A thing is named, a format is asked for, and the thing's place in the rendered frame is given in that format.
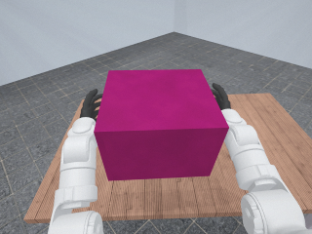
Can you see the table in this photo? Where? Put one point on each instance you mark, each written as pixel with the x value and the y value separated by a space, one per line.
pixel 285 144

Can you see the right robot hand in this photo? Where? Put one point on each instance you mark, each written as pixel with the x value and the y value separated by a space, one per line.
pixel 221 97

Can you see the robot left forearm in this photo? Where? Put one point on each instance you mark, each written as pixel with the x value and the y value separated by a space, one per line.
pixel 78 164

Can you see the right robot upper arm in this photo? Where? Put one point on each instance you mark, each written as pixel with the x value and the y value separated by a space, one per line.
pixel 272 212

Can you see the left robot upper arm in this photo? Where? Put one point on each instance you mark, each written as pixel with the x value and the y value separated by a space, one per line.
pixel 88 222

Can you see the robot right forearm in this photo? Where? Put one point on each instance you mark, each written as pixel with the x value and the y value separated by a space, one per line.
pixel 254 171

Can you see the left robot hand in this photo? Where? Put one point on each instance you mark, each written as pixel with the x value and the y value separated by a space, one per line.
pixel 89 105

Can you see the carton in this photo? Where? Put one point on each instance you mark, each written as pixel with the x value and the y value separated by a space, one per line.
pixel 158 123

